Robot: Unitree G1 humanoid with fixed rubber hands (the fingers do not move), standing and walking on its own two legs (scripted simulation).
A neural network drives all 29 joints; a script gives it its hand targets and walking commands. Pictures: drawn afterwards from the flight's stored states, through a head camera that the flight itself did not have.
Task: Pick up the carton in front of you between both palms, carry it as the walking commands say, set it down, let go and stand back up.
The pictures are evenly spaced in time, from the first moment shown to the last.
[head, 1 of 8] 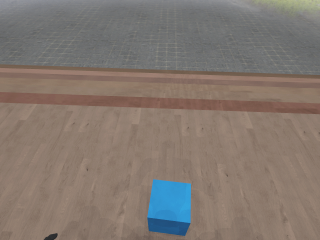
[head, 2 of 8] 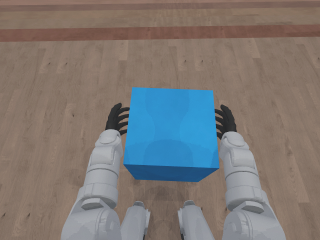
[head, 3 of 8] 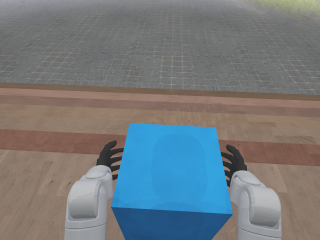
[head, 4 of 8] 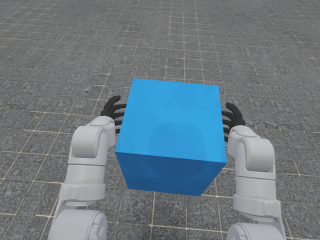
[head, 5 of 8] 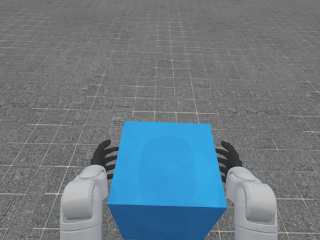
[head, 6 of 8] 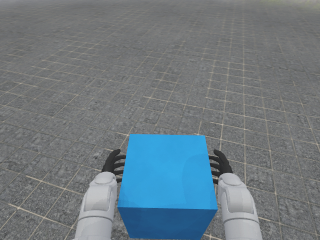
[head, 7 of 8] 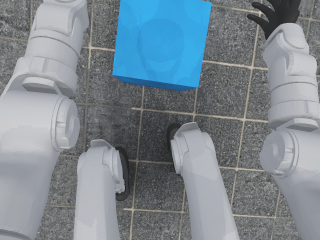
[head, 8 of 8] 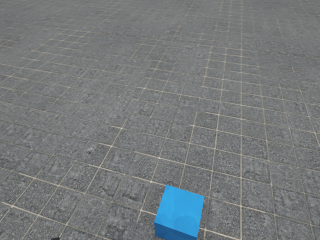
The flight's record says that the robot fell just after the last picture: no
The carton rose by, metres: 0.69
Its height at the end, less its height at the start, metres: -0.77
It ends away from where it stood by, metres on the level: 6.36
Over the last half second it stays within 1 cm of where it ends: yes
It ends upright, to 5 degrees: yes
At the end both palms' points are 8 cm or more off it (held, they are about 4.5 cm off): yes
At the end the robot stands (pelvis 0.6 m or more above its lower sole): yes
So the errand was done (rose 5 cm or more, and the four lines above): yes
